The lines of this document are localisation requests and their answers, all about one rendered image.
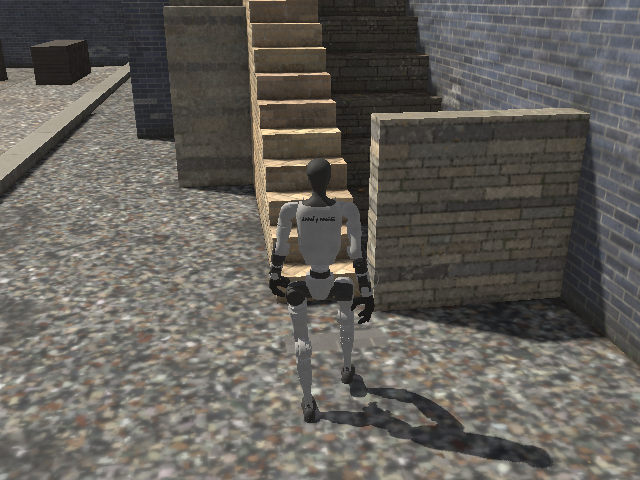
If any right robot hand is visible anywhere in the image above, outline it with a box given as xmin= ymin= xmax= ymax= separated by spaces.
xmin=351 ymin=295 xmax=375 ymax=324

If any robot right thigh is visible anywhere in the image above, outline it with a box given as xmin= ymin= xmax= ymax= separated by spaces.
xmin=333 ymin=277 xmax=354 ymax=326

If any left robot hand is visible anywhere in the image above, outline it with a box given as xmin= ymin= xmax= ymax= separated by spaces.
xmin=269 ymin=276 xmax=290 ymax=297

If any right robot upper arm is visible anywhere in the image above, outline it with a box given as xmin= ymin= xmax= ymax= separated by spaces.
xmin=340 ymin=201 xmax=363 ymax=259

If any left robot upper arm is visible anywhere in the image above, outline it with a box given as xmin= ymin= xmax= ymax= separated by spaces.
xmin=274 ymin=202 xmax=298 ymax=256

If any left robot forearm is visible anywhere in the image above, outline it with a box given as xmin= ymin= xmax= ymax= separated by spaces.
xmin=269 ymin=241 xmax=286 ymax=280

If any robot head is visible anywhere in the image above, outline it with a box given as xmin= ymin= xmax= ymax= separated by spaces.
xmin=302 ymin=158 xmax=336 ymax=207

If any right robot forearm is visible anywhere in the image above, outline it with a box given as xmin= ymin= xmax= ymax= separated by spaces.
xmin=353 ymin=244 xmax=373 ymax=297

